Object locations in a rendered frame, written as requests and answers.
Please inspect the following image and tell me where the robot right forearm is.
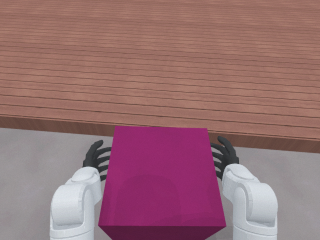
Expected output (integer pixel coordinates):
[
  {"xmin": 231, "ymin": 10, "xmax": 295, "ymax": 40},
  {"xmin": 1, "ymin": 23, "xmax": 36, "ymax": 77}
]
[{"xmin": 222, "ymin": 163, "xmax": 278, "ymax": 240}]

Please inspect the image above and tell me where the robot left forearm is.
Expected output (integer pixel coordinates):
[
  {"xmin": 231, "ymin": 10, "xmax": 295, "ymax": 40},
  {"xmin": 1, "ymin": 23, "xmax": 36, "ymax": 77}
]
[{"xmin": 49, "ymin": 166, "xmax": 102, "ymax": 240}]

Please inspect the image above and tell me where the carton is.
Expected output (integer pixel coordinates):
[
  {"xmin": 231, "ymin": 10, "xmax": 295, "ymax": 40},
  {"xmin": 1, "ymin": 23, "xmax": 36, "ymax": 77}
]
[{"xmin": 98, "ymin": 126, "xmax": 227, "ymax": 240}]

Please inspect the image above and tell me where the left robot hand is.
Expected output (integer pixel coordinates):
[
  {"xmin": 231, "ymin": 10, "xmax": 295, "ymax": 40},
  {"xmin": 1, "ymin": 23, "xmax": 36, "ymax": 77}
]
[{"xmin": 82, "ymin": 140, "xmax": 112, "ymax": 182}]

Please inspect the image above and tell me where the right robot hand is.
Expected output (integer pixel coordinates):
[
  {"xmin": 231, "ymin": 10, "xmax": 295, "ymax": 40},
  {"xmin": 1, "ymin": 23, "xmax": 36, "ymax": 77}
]
[{"xmin": 210, "ymin": 136, "xmax": 239, "ymax": 181}]

